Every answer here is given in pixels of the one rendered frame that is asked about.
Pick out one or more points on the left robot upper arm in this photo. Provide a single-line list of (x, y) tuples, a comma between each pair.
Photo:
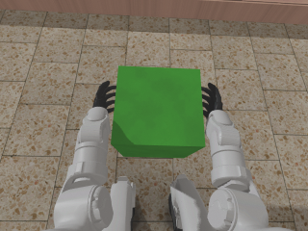
[(86, 208)]

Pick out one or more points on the right robot upper arm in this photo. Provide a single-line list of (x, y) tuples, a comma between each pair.
[(232, 210)]

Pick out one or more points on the robot right forearm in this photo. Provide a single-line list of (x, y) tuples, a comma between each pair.
[(227, 154)]

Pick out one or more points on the carton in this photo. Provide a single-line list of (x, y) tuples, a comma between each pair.
[(158, 112)]

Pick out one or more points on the robot right foot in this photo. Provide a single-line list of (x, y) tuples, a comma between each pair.
[(171, 211)]

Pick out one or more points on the left robot hand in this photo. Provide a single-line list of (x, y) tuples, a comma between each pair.
[(101, 97)]

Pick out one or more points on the robot left forearm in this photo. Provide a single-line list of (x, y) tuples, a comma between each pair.
[(90, 154)]

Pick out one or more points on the left robot thigh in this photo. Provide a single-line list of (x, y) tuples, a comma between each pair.
[(123, 198)]

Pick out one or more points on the right robot hand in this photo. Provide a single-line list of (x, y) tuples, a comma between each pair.
[(214, 99)]

